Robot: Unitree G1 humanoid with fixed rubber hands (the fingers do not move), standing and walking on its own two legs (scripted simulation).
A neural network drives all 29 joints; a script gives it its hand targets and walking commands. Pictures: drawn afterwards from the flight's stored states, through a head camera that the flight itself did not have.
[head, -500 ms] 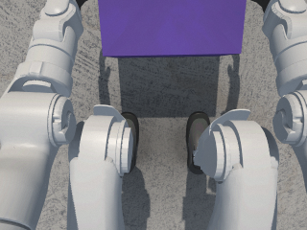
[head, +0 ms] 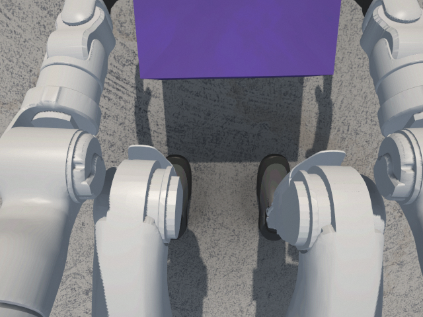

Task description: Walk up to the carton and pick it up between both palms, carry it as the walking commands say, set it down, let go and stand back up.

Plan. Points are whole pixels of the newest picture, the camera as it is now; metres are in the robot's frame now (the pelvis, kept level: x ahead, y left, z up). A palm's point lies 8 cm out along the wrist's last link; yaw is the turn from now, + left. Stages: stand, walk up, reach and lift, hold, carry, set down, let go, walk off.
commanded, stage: set down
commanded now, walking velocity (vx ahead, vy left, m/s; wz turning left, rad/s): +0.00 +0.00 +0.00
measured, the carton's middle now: out of the picture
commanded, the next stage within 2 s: none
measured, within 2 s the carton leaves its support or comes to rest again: neither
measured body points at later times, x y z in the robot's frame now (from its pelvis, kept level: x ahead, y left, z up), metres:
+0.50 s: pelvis +0.01 +0.00 -0.01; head +0.39 +0.00 +0.23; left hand +0.54 +0.23 -0.21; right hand +0.54 -0.23 -0.21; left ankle +0.12 +0.12 -0.31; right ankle +0.12 -0.11 -0.31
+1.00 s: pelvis +0.00 +0.00 +0.04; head +0.37 +0.00 +0.28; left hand +0.55 +0.24 -0.12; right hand +0.56 -0.25 -0.11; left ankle +0.12 +0.11 -0.31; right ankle +0.12 -0.11 -0.31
